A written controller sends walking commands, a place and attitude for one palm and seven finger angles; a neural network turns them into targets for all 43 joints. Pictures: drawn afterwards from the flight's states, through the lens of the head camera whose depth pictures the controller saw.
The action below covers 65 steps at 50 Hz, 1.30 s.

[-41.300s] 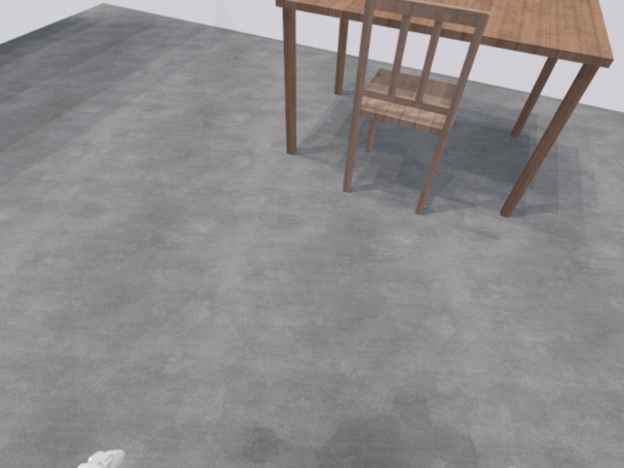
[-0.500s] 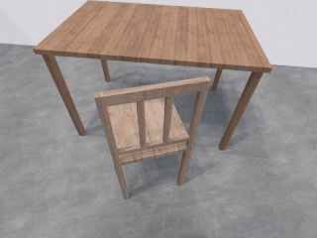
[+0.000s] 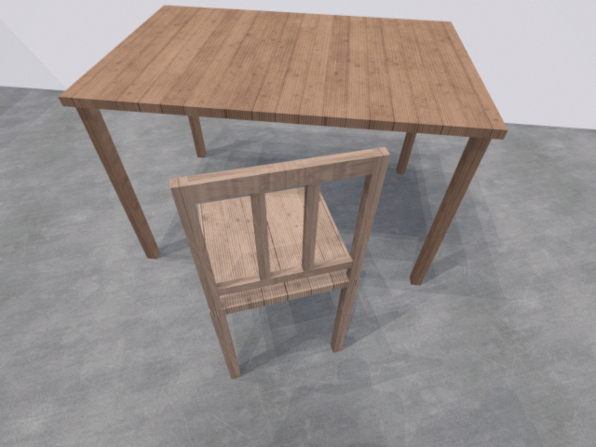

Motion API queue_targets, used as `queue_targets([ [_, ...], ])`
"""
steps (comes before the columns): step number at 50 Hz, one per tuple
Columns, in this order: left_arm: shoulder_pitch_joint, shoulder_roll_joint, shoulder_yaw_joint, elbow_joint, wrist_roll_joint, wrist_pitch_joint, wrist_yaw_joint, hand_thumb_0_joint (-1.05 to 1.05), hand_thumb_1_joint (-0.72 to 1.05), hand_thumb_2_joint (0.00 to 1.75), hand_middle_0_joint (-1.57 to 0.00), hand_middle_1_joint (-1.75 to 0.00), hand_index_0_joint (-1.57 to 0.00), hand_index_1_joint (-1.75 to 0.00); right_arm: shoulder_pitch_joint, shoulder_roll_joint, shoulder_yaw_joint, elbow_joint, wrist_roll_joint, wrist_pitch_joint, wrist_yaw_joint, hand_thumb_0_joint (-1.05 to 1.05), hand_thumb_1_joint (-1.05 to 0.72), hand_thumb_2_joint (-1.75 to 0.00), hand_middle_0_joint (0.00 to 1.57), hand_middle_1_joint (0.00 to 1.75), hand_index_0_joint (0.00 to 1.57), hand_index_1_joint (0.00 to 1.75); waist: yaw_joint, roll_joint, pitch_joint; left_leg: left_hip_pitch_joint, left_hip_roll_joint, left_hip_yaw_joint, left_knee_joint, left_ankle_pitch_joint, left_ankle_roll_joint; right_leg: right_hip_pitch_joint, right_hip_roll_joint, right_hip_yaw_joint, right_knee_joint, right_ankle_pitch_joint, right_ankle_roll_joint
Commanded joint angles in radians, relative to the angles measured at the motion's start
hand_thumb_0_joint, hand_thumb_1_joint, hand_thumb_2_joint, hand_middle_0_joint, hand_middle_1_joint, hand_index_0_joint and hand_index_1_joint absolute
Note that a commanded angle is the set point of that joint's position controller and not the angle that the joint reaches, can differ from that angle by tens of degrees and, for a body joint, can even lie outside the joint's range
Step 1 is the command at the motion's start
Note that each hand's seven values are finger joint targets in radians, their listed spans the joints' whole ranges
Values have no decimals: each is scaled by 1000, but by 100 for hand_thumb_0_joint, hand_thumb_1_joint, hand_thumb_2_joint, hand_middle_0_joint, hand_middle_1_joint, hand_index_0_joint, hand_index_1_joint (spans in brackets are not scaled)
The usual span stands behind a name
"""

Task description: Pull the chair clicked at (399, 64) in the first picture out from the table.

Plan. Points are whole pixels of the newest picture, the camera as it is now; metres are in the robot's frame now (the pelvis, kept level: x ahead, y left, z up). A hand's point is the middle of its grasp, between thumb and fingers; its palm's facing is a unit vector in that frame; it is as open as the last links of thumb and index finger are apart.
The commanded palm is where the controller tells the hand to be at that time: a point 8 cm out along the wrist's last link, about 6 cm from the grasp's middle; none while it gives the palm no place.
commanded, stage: look again from close up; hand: left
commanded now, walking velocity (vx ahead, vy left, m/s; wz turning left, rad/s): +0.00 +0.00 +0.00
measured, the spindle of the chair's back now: (261, 238) +0.52 +0.11 -0.10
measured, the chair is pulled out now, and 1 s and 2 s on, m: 0.24 0.24 0.24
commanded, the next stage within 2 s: shuffle to correct the standing spot in 1.82 s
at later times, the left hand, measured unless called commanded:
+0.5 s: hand out of the picture -0.03 +0.13 -0.18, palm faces +0.08 -0.99 -0.14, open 7.3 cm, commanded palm none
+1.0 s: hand out of the picture -0.04 +0.13 -0.18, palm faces +0.08 -0.99 -0.13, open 7.3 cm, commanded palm none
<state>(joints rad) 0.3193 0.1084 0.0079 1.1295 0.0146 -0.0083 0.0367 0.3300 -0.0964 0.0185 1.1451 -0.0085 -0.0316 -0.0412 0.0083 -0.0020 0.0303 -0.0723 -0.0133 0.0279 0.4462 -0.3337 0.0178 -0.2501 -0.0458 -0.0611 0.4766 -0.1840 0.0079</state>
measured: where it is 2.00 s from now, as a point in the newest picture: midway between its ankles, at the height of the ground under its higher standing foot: outside the picture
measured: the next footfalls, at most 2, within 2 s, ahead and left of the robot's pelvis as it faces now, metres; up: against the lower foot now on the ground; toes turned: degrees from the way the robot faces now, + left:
none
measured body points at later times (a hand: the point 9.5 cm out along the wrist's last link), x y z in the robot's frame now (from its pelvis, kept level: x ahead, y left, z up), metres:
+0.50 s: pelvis -0.01 -0.01 +0.00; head -0.01 -0.01 +0.45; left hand -0.03 +0.19 -0.16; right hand -0.04 -0.20 -0.16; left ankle -0.06 +0.11 -0.74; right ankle +0.05 -0.13 -0.74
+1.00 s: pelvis -0.01 -0.01 +0.00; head -0.01 -0.01 +0.45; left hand -0.04 +0.18 -0.16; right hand -0.05 -0.20 -0.16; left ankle -0.06 +0.11 -0.74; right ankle +0.05 -0.13 -0.74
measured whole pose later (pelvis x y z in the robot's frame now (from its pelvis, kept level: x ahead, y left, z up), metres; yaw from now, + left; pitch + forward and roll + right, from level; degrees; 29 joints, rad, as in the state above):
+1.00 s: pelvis -0.01 -0.01 +0.00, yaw +0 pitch -2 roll +0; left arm 0.35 0.09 0.01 1.12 0.02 -0.01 0.04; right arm 0.37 -0.07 0.02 1.15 -0.01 -0.02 -0.04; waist 0.01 -0.02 0.03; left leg -0.09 0.00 0.02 0.44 -0.31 0.00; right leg -0.26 -0.03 -0.08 0.45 -0.16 -0.01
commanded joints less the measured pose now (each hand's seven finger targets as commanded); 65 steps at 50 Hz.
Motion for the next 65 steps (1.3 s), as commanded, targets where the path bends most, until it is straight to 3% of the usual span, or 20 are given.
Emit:
queue_targets([
  [1,68,69,10,-22,-4,-15,4,0,90,90,-20,-30,-20,-30,93,-78,-17,-8,0,-4,-2,0,-90,-90,20,30,20,30,-6,6,77,-195,97,-73,-122,150,12,107,-71,76,-60,137,-38],
  [5,74,68,8,-21,-4,-15,4,0,90,90,-20,-30,-20,-30,94,-74,-18,-5,1,0,-1,0,-90,-90,20,30,20,30,-4,-16,88,-193,94,-72,-127,115,13,95,-69,81,-79,101,-38],
  [12,79,67,11,-22,-5,-16,4,0,90,90,-20,-30,-20,-30,105,-70,-16,-1,0,-2,0,0,-90,-90,20,30,20,30,-2,7,68,-195,93,-71,-127,120,10,115,-71,79,-78,106,-40],
  [26,93,60,12,-28,-3,-15,4,0,90,90,-20,-30,-20,-30,124,-57,-15,-1,-1,4,2,0,-90,-90,20,30,20,30,-1,8,107,-220,85,-70,-133,51,9,78,-65,86,-112,8,-41],
  [29,97,59,13,-26,-4,-17,3,0,90,90,-20,-30,-20,-30,132,-55,-15,-1,-2,3,2,0,-90,-90,20,30,20,30,-2,-17,88,-209,82,-67,-125,64,10,87,-68,90,-113,9,-43],
  [36,102,56,14,-28,-3,-17,4,0,90,90,-20,-30,-20,-30,134,-50,-16,-1,-2,3,2,0,-90,-90,20,30,20,30,0,20,96,-215,85,-68,-126,68,8,82,-63,86,-109,24,-44],
  [44,109,55,14,-25,-3,-17,3,0,90,90,-20,-30,-20,-30,142,-43,-16,0,-3,7,3,0,-90,-90,20,30,20,30,0,-15,111,-224,76,-67,-123,53,8,70,-66,92,-126,-25,-44],
  [53,115,52,15,-26,-4,-20,4,0,90,90,-20,-30,-20,-30,137,-47,-16,-2,-3,1,1,0,-90,-90,20,30,20,30,1,9,72,-202,86,-71,-121,99,8,97,-64,83,-106,48,-46],
  [65,114,49,13,-21,-2,-18,4,0,90,90,-20,-30,-20,-30,136,-47,-16,-3,-1,2,0,0,-90,-90,20,30,20,30,1,-3,103,-210,92,-74,-137,93,9,89,-62,75,-105,49,-43],
])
